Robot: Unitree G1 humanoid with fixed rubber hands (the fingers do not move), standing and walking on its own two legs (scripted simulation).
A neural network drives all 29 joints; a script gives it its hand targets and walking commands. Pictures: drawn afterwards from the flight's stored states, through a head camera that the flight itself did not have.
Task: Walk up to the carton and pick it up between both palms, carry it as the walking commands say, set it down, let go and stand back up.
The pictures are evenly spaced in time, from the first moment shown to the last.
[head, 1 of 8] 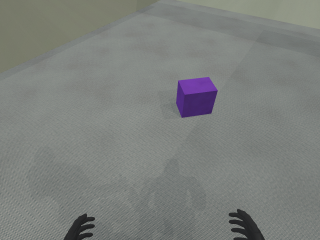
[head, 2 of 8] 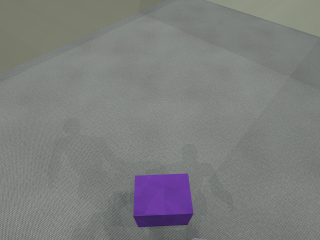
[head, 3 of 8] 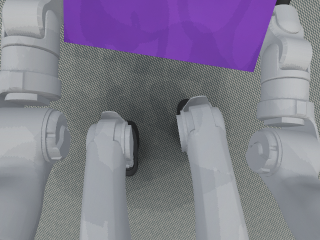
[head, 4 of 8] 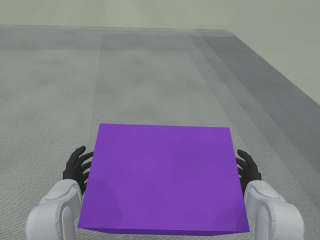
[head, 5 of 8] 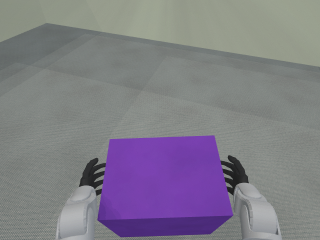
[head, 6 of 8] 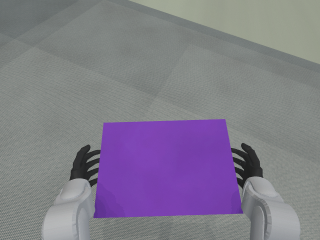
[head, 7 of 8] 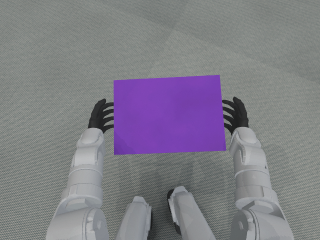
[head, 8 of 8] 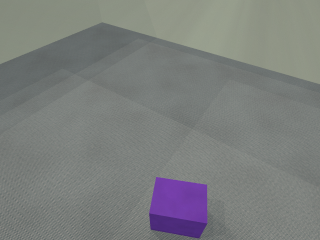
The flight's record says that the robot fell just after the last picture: no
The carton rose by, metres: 0.70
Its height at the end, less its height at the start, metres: +0.00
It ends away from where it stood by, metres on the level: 1.71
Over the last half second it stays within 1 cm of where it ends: yes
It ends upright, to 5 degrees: yes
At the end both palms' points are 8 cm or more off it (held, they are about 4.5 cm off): yes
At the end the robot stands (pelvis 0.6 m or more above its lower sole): yes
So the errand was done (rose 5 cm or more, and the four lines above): yes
